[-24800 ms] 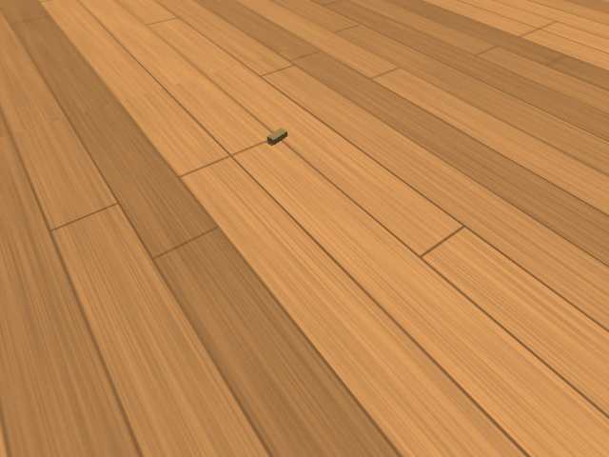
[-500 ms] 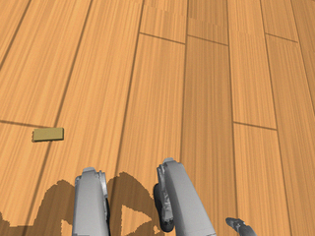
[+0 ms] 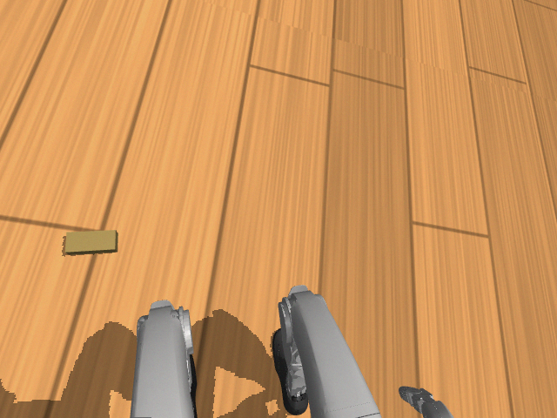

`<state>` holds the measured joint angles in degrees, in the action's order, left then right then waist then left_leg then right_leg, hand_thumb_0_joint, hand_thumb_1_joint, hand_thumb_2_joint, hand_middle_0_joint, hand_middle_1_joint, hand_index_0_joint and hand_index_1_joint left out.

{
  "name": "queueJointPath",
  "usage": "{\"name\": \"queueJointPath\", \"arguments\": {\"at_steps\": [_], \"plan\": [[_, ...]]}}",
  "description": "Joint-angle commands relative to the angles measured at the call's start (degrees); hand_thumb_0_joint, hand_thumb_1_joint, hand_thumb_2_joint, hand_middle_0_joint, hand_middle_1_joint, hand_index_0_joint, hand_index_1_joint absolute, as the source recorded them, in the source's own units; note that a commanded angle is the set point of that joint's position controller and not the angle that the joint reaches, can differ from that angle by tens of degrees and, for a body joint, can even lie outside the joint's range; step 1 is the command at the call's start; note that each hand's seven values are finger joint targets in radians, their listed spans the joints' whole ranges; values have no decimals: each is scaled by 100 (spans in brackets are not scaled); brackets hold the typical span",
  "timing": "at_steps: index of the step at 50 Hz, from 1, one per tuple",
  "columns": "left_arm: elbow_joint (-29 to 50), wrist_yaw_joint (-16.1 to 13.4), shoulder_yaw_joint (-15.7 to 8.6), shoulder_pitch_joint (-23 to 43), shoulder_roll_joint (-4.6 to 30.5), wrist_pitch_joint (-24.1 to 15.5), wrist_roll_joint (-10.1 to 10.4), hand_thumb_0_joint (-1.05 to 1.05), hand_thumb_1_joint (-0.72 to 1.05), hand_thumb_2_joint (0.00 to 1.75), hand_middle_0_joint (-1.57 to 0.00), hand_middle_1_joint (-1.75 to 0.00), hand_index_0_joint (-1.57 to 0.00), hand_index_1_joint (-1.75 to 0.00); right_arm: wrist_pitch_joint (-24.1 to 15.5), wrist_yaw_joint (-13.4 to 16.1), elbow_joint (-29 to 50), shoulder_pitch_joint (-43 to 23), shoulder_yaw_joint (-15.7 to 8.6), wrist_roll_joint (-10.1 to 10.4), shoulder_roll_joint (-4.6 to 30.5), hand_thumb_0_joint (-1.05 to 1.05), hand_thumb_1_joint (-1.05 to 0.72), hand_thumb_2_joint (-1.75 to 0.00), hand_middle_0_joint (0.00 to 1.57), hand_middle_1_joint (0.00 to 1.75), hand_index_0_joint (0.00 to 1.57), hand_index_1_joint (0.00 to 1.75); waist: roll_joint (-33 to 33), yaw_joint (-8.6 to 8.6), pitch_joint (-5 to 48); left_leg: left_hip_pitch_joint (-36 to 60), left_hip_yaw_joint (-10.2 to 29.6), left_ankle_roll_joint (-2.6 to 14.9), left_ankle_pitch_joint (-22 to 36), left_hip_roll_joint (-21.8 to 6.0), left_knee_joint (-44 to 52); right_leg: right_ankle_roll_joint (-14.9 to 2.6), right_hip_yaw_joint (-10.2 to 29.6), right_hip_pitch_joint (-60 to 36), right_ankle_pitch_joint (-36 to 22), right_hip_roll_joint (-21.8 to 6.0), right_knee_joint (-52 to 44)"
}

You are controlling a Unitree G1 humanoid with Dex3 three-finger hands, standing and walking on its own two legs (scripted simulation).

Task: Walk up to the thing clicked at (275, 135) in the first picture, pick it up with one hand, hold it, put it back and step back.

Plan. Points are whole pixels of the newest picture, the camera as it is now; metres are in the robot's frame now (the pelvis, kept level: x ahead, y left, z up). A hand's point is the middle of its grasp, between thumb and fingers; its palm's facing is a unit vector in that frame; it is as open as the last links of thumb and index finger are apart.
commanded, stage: go down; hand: left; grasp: from above
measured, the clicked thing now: (92, 242) +0.49 +0.32 -0.52
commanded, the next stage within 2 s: approach in 0.08 s
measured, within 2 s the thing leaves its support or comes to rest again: neither
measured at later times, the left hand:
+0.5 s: hand out of the picture +0.44 +0.36 -0.12, palm faces -0.54 -0.05 -0.84, open 13.9 cm
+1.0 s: hand (71, 236) +0.46 +0.32 -0.38, palm faces -0.47 -0.02 -0.88, open 14.1 cm
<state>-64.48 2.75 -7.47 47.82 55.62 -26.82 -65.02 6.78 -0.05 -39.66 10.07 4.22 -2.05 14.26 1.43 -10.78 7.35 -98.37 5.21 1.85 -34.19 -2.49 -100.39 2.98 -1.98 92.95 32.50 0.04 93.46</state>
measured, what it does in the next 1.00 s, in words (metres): lowers itself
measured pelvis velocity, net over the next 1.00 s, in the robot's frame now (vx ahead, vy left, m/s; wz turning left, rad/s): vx -0.02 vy -0.01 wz -0.06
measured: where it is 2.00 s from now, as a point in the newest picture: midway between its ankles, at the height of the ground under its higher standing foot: (239, 397)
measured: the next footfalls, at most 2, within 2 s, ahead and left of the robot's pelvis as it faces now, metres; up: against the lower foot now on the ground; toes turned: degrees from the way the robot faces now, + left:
none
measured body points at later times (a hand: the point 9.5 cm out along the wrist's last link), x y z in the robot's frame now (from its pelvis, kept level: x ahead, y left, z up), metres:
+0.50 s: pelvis +0.00 +0.00 -0.02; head +0.21 +0.07 +0.37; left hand +0.47 +0.36 -0.07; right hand +0.07 -0.28 -0.13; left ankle +0.08 +0.10 -0.50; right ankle +0.09 -0.17 -0.50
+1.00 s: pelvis -0.02 -0.01 -0.20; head +0.25 +0.08 +0.15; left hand +0.48 +0.32 -0.33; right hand +0.04 -0.28 -0.30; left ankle +0.08 +0.10 -0.50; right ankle +0.09 -0.16 -0.50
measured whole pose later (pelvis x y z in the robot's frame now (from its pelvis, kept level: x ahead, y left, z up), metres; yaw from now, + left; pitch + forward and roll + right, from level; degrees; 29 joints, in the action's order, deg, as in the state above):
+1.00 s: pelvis -0.02 -0.01 -0.20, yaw -3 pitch +34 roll -11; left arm -90.5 -23.2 -7.4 63.5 57.3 -24.8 -83.4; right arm 1.7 -6.4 -42.8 4.3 6.7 -8.8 12.6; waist -2.9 -15.8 -0.8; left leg -136.0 7.7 2.1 -35.7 -0.1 -136.6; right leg 3.7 -1.2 128.7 36.9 0.9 130.3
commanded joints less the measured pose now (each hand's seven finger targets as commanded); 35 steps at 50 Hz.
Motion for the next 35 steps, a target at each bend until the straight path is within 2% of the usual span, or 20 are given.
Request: {"name": "queueJointPath", "arguments": {"at_steps": [1,5,6,7,8,9,10,12,15,17,19,22,24,25,27,29,31,33,34,35], "plan": [[1005,-351,-500,1956,1955,-65,115,0,-51,92,-8,-109,-11,-105,-77,73,183,852,-435,-69,1246,0,-93,-91,20,30,20,30,1550,50,3254,3239,143,-83,867,39,1476,-488,-218,-901,-661,188,-912],[910,-423,-584,1970,2112,-67,25,0,-51,92,-10,-105,-13,-102,-63,51,194,845,-438,-92,1310,0,-92,-91,20,30,20,30,1708,125,3258,3391,267,-122,1045,2,1516,-495,-250,-686,-690,185,-769],[945,-436,-583,2030,2099,-47,5,0,-51,93,-10,-105,-12,-102,-56,44,192,845,-446,-92,1319,0,-92,-91,20,30,20,30,1812,93,3294,3472,337,-151,1041,0,1578,-498,-257,-662,-689,180,-746],[1010,-435,-487,2132,2025,-25,-48,0,-51,92,-9,-106,-12,-103,-48,36,195,886,-429,-102,1303,0,-92,-91,20,30,20,30,1853,65,3393,3510,263,-137,1135,3,1531,-501,-252,-688,-743,197,-784],[999,-432,-597,2081,2135,-6,-20,0,-51,92,-9,-106,-12,-103,-40,35,192,869,-454,-93,1317,0,-92,-91,20,30,20,30,1822,124,3464,3598,306,-146,1164,-4,1559,-491,-255,-713,-756,189,-787],[1139,-425,-615,2138,2186,-3,-34,0,-57,100,-9,-106,-9,-106,-33,33,202,878,-479,-98,1343,0,-92,-90,20,30,20,30,1922,130,3509,3709,336,-155,1140,-15,1620,-487,-256,-705,-721,186,-811],[1118,-408,-606,2070,2125,30,24,0,-50,94,-8,-104,-10,-102,-28,28,202,888,-474,-91,1343,0,-90,-90,20,30,20,30,1978,128,3510,3721,361,-166,1157,-8,1646,-485,-253,-714,-723,188,-813],[1005,-355,-497,1849,1909,84,69,0,-53,98,-9,-104,-9,-103,-23,22,199,899,-495,-82,1326,0,-91,-90,20,30,20,30,1791,92,3463,3709,340,-143,1173,-13,1624,-480,-276,-775,-724,203,-865],[608,-311,-295,1542,1570,142,153,0,-53,97,-9,-105,-10,-105,-31,16,192,891,-468,-68,1265,0,-91,-90,20,30,20,30,1418,-6,3045,3213,232,-85,1157,4,1452,-478,-274,-762,-726,215,-891],[392,-314,-249,1442,1516,118,137,0,-53,97,-9,-105,-10,-104,-50,13,164,849,-458,-60,1272,0,-91,-90,20,30,20,30,1251,17,2932,2973,267,-80,1123,1,1337,-497,-283,-562,-688,217,-733],[261,-345,-142,1401,1378,4,90,0,-50,94,-9,-105,-11,-103,-72,-2,178,820,-425,-85,1260,0,-91,-90,20,30,20,30,1215,-34,2731,2651,245,-71,995,4,1143,-510,-286,-333,-618,209,-555],[-96,-548,-100,1558,1362,-255,-70,0,-49,94,-9,-105,-12,-103,-113,-28,157,693,-364,-133,1250,0,-91,-90,20,30,20,30,1115,-72,2502,2021,145,-31,724,52,816,-536,-251,-9,-508,214,-301],[-439,-745,4,1582,1193,-439,-201,0,-48,93,-8,-106,-11,-103,-143,-84,158,642,-320,-200,1245,0,-90,-90,20,30,20,30,1044,-156,2450,1690,92,13,787,78,470,-546,-237,266,-574,232,-36],[-499,-886,-97,1691,1325,-532,-290,0,-50,94,-8,-104,-11,-102,-151,-122,166,598,-302,-231,1267,0,-90,-90,20,30,20,30,1055,-125,2520,1553,92,38,820,91,311,-562,-221,399,-596,241,126],[-664,-1178,-369,1766,1663,-688,-538,0,-49,95,-8,-104,-10,-102,-124,-204,170,540,-281,-335,1323,0,-90,-89,20,30,20,30,1190,-3,2730,1494,114,27,998,94,59,-564,-209,667,-644,223,452],[-708,-1500,-440,2092,1779,-804,-849,0,-51,97,-9,-101,-10,-100,-80,-296,162,489,-294,-440,1358,0,-90,-90,20,30,20,30,1385,-23,2995,1440,94,27,930,111,-220,-564,-233,927,-595,226,757],[-674,-1845,-515,2371,1845,-843,-1100,0,-52,99,-10,-99,-10,-99,-44,-389,80,462,-307,-553,1403,0,-90,-89,20,30,20,30,1657,-31,3322,1648,118,-58,1157,99,-495,-505,-278,1157,-695,182,1072],[-479,-2174,-698,2747,2141,-835,-1344,0,-54,101,-11,-97,-9,-98,-33,-480,-11,510,-341,-626,1489,0,-90,-90,20,30,20,30,2069,15,3898,1958,118,-101,1454,118,-775,-481,-345,1330,-870,181,1433],[-636,-2306,-680,2755,2096,-780,-1446,0,-55,101,-11,-96,-9,-98,-45,-515,-63,554,-360,-653,1499,0,-90,-90,20,30,20,30,2154,-37,3928,1977,114,-120,1498,130,-880,-468,-384,1444,-875,175,1551],[-711,-2434,-599,2899,1950,-730,-1461,0,-54,101,-11,-96,-9,-98,-68,-542,-121,562,-401,-685,1523,0,-90,-90,20,30,20,30,2066,-138,3960,1884,114,-117,1351,130,-980,-457,-439,1592,-783,190,1634]]}}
